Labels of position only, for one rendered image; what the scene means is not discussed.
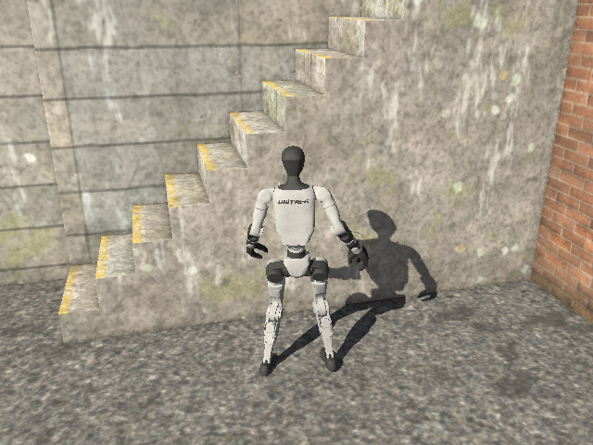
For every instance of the robot right hand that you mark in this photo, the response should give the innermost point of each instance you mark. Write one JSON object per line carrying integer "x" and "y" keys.
{"x": 362, "y": 256}

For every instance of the robot right forearm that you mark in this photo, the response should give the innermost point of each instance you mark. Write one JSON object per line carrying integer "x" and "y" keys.
{"x": 350, "y": 241}

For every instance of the robot right shin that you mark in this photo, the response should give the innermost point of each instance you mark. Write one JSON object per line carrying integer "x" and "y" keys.
{"x": 326, "y": 330}

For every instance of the robot left hand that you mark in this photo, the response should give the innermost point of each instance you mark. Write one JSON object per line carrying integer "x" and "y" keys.
{"x": 252, "y": 253}

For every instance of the humanoid robot torso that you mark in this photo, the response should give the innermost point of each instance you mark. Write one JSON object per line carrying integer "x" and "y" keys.
{"x": 294, "y": 214}

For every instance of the left robot upper arm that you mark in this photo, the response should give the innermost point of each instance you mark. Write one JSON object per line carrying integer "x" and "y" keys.
{"x": 265, "y": 196}

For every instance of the robot left forearm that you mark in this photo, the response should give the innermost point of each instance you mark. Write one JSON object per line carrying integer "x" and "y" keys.
{"x": 251, "y": 241}

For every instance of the right robot upper arm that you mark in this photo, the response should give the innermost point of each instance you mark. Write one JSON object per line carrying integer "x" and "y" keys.
{"x": 330, "y": 209}

